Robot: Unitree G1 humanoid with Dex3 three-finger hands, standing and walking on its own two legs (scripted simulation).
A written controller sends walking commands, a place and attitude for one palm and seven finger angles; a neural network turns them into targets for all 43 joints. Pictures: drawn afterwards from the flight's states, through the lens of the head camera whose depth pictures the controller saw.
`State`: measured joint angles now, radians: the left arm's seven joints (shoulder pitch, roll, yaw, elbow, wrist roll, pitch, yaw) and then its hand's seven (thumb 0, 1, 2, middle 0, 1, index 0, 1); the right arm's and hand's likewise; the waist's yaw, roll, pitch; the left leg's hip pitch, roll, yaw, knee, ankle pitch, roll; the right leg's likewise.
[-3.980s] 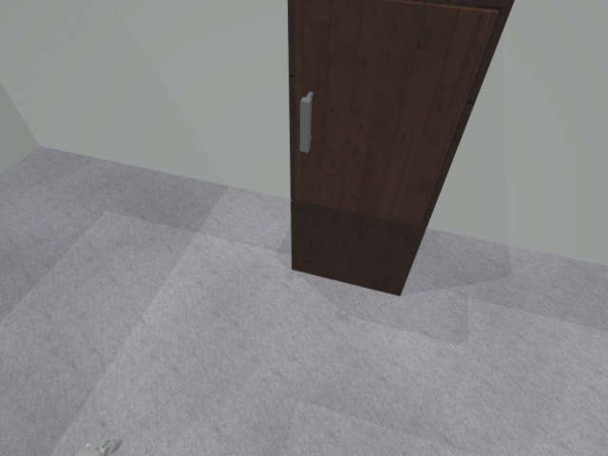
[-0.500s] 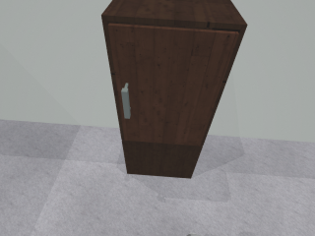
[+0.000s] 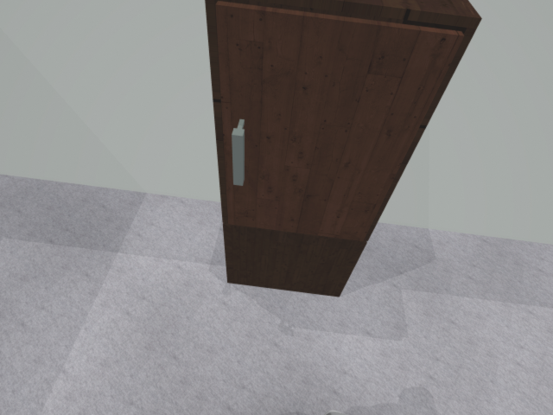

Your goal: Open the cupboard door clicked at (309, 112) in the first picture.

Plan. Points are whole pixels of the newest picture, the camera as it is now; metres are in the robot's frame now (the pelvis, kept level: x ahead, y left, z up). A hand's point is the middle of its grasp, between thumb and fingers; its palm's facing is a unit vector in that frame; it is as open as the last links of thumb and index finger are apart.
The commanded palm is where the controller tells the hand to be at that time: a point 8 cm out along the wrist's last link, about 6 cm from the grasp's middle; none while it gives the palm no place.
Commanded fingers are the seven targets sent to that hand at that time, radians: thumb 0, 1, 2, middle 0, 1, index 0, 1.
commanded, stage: come to a stop and stand still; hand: left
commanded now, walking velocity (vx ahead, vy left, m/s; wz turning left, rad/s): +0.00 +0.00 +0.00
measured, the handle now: (240, 152) +0.63 +0.12 -0.03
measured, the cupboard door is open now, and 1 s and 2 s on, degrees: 0 0 0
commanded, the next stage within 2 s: look again from close up in 0.88 s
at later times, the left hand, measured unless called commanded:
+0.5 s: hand out of the picture -0.05 +0.18 -0.16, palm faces +0.01 -0.98 -0.17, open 7.4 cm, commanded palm none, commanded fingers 0.00 0.90 0.90 -0.20 -0.30 -0.20 -0.30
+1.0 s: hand out of the picture -0.11 +0.15 -0.16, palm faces +0.03 -0.99 -0.15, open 7.4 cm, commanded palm none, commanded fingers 0.00 0.90 0.90 -0.20 -0.30 -0.20 -0.30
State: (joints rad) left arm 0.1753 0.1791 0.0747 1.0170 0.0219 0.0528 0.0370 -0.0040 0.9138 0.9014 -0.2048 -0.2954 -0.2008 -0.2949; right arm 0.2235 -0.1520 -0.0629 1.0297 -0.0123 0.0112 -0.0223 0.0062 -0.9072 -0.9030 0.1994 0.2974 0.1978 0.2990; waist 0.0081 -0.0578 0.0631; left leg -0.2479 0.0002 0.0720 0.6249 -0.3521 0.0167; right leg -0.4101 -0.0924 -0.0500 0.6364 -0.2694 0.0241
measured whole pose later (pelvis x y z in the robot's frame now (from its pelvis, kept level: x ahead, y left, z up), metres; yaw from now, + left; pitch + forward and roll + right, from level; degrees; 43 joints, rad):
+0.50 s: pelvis -0.05 +0.02 +0.02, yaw -1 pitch -2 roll +0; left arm 0.30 0.13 0.00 1.14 0.01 0.01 0.04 0.00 0.91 0.90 -0.20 -0.29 -0.20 -0.29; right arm 0.27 -0.15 -0.02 1.14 0.00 0.00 -0.03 0.01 -0.92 -0.90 0.20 0.30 0.20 0.30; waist -0.01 0.00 0.01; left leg -0.18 -0.03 0.11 0.38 -0.16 0.06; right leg -0.11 -0.02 -0.02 0.41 -0.26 0.01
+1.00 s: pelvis -0.07 +0.00 +0.02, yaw -1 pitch -1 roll +0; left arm 0.38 0.10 0.00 1.16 0.02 0.00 0.04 0.00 0.91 0.90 -0.20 -0.29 -0.20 -0.29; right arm 0.34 -0.10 -0.01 1.17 -0.01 0.00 -0.02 0.01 -0.91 -0.90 0.20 0.30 0.20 0.30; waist -0.01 0.01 0.01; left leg -0.26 0.00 0.09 0.41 -0.14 0.04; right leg -0.18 0.00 -0.04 0.43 -0.24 -0.01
